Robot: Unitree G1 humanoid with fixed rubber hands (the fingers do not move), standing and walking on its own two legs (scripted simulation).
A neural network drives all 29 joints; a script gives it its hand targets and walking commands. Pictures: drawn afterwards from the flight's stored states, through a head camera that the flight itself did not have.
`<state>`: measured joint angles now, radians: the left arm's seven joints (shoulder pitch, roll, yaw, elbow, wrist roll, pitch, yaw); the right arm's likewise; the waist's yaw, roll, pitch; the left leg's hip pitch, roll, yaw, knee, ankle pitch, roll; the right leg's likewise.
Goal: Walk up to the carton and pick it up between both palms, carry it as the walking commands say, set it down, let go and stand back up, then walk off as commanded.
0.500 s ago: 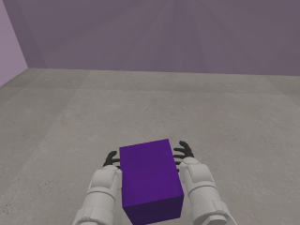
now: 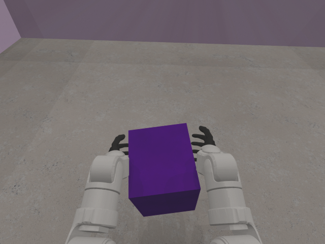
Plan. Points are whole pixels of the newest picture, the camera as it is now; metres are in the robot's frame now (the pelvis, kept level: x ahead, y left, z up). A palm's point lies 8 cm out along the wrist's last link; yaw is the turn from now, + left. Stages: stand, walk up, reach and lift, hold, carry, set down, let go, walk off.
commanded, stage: carry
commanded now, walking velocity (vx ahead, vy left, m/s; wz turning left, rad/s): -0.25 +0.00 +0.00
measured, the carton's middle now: (163, 172) +0.33 +0.01 +0.00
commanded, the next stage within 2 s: none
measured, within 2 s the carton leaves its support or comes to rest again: neither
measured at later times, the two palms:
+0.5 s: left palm (123, 223) +0.17 +0.09 +0.07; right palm (241, 218) +0.18 -0.14 +0.08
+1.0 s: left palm out of the picture -0.04 +0.06 +0.08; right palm out of the picture -0.04 -0.16 +0.09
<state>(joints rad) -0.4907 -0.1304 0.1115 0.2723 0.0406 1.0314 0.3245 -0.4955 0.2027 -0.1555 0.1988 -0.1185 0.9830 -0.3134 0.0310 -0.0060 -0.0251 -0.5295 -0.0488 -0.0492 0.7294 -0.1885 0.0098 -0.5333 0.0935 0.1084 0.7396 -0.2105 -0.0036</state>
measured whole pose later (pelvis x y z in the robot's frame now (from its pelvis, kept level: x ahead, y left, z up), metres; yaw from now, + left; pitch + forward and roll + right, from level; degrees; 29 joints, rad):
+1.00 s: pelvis -0.35 -0.04 +0.00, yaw -5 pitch -1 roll +0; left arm -0.51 -0.24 0.19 0.02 0.06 1.31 0.43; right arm -0.53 0.25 -0.18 0.00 -0.12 1.25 -0.38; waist 0.04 0.01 0.04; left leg -0.54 0.08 0.06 0.71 -0.14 -0.01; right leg -0.46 0.01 -0.06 0.78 -0.37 -0.03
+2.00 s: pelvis -0.81 -0.07 +0.00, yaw -5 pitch -2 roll -1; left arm -0.48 -0.23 0.17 0.00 0.05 1.31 0.41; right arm -0.53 0.25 -0.18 -0.01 -0.10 1.26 -0.40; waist 0.03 0.01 0.07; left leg -0.49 0.07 0.05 0.71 -0.19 -0.01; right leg -0.52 0.01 -0.06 0.94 -0.40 -0.01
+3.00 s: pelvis -1.27 -0.10 +0.01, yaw -4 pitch -1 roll -1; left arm -0.49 -0.23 0.16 -0.01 0.06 1.31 0.40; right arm -0.53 0.25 -0.18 -0.03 -0.10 1.26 -0.40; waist 0.02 0.00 0.09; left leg -0.48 0.06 0.06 0.69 -0.19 0.01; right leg -0.58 0.02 -0.04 1.06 -0.42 0.00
